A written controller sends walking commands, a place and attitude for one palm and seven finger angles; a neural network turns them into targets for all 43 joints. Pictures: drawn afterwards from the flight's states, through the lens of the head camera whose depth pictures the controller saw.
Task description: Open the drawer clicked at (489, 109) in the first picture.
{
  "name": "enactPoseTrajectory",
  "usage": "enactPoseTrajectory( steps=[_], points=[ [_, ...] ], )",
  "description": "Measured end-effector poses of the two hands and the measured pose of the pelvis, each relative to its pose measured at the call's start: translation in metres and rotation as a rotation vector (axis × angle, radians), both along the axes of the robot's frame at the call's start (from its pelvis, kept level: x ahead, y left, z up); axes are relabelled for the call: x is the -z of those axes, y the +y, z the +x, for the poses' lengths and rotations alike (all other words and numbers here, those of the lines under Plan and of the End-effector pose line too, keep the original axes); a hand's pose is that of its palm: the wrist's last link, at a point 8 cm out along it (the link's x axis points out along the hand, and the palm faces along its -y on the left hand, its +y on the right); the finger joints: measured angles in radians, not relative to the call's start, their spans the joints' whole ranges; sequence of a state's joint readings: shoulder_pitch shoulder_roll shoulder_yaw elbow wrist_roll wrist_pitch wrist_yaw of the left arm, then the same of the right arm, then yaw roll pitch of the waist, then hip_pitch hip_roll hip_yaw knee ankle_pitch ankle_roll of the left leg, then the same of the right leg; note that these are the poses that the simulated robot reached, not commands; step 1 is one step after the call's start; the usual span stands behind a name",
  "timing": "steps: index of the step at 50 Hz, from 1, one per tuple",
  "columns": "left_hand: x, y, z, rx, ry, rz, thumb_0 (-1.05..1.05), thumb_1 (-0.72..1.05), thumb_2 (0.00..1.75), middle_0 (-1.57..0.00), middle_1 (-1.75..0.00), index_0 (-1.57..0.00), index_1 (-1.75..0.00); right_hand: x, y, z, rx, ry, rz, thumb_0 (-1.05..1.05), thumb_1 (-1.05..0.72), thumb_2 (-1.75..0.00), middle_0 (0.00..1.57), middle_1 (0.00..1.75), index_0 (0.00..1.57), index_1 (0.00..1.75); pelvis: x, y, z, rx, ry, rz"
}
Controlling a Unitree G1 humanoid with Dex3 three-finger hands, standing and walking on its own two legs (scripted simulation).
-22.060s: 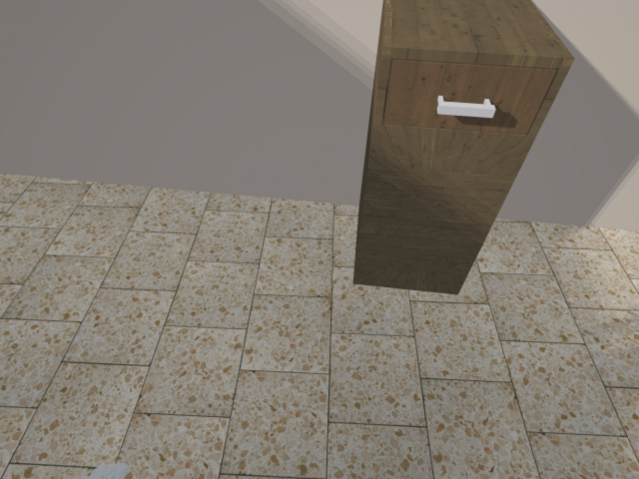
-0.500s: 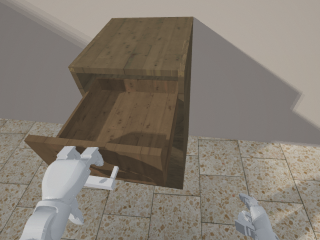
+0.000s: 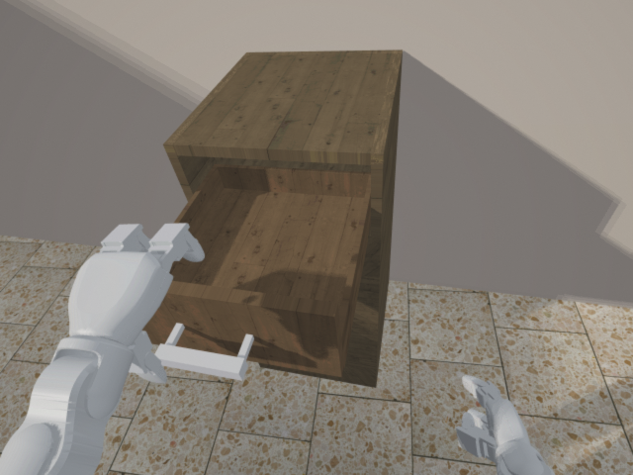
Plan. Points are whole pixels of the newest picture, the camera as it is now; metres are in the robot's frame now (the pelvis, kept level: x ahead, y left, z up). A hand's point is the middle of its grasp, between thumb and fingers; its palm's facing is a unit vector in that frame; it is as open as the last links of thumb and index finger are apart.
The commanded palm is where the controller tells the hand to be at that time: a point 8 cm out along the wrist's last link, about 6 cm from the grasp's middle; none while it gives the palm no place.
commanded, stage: lift the hand off the handle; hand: left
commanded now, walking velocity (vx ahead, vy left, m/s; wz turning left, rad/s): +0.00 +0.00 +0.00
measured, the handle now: (206, 348) +0.25 +0.22 +0.02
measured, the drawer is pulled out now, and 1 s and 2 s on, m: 0.30 0.30 0.30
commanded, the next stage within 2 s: draw the hand back to the body in 0.22 s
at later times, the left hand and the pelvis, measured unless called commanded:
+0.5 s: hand (157, 305) +0.23 +0.22 +0.15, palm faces +0.15 -0.07 -0.99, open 13.8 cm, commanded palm +0.18 +0.22 +0.21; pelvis +0.00 -0.01 +0.00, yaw -1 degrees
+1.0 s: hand (143, 320) +0.20 +0.22 +0.16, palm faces +0.23 -0.53 -0.82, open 13.8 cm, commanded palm +0.15 +0.24 +0.21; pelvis +0.00 -0.01 +0.00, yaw +0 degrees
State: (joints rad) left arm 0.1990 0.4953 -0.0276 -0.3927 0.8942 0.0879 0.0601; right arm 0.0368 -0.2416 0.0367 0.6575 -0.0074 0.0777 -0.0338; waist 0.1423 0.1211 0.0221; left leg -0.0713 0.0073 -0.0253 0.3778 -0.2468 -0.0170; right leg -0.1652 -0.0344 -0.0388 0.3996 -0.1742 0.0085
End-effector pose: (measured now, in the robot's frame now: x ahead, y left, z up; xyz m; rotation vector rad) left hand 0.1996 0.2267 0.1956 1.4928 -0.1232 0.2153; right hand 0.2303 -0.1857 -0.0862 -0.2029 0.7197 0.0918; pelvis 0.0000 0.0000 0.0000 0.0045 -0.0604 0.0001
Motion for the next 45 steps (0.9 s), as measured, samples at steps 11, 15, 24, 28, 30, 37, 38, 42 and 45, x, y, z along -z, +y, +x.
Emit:
enactPoseTrajectory(
  steps=[11,15,24,28,30,37,38,42,45],
  points=[
    [-0.018,-0.012,0.010,0.030,0.076,-0.016,-0.01,-0.49,0.30,-0.33,-1.20,-0.33,-1.20,-0.009,-0.007,0.001,0.022,-0.028,0.048,0.01,-0.90,-0.90,0.20,0.30,0.20,0.30,0.000,0.000,0.001,0.025,-0.003,0.002],
    [-0.013,-0.009,0.004,0.022,0.088,-0.026,0.00,-0.49,0.30,-0.33,-1.20,-0.33,-1.20,-0.006,-0.017,-0.004,0.028,-0.012,0.029,0.01,-0.91,-0.90,0.20,0.30,0.20,0.30,0.000,-0.003,0.001,0.025,0.000,0.002],
    [-0.009,-0.009,-0.003,-0.002,0.070,-0.015,-0.01,-0.49,0.30,-0.32,-1.20,-0.32,-1.20,0.004,-0.031,-0.014,0.032,0.031,-0.009,0.01,-0.91,-0.90,0.20,0.30,0.20,0.30,0.001,-0.008,0.001,0.014,0.001,0.001],
    [-0.011,-0.005,-0.004,-0.016,0.077,-0.002,-0.01,-0.49,0.30,-0.32,-1.20,-0.33,-1.20,0.004,-0.032,-0.014,0.040,0.025,0.002,0.01,-0.91,-0.90,0.20,0.30,0.20,0.30,0.001,-0.010,0.001,0.014,0.001,0.001],
    [-0.012,-0.004,-0.006,-0.018,0.079,-0.005,-0.01,-0.49,0.30,-0.32,-1.20,-0.32,-1.20,0.003,-0.031,-0.014,0.042,0.014,0.009,0.01,-0.91,-0.90,0.20,0.30,0.20,0.30,0.001,-0.011,0.001,0.014,0.002,0.001],
    [-0.012,-0.001,-0.015,-0.019,0.091,0.004,-0.01,-0.49,0.30,-0.32,-1.20,-0.32,-1.20,0.001,-0.031,-0.011,0.039,-0.010,0.004,0.01,-0.91,-0.90,0.20,0.30,0.20,0.30,0.002,-0.012,0.001,0.011,0.003,0.001],
    [-0.012,0.000,-0.016,-0.020,0.091,0.004,0.00,-0.49,0.30,-0.32,-1.20,-0.32,-1.20,0.001,-0.031,-0.010,0.039,-0.012,0.002,0.01,-0.91,-0.90,0.20,0.30,0.20,0.30,0.002,-0.011,0.001,0.011,0.003,0.000],
    [-0.011,0.007,-0.023,-0.032,0.092,0.008,0.00,-0.49,0.30,-0.32,-1.20,-0.32,-1.20,-0.001,-0.031,-0.010,0.036,-0.019,-0.011,0.01,-0.91,-0.90,0.20,0.30,0.20,0.30,0.002,-0.011,0.000,0.008,0.002,-0.001],
    [-0.011,0.013,-0.027,-0.045,0.095,0.007,0.00,-0.49,0.30,-0.32,-1.20,-0.32,-1.20,-0.002,-0.031,-0.010,0.035,-0.022,-0.021,0.01,-0.91,-0.90,0.20,0.30,0.20,0.30,0.002,-0.010,0.000,0.005,0.000,-0.002]
  ],
)
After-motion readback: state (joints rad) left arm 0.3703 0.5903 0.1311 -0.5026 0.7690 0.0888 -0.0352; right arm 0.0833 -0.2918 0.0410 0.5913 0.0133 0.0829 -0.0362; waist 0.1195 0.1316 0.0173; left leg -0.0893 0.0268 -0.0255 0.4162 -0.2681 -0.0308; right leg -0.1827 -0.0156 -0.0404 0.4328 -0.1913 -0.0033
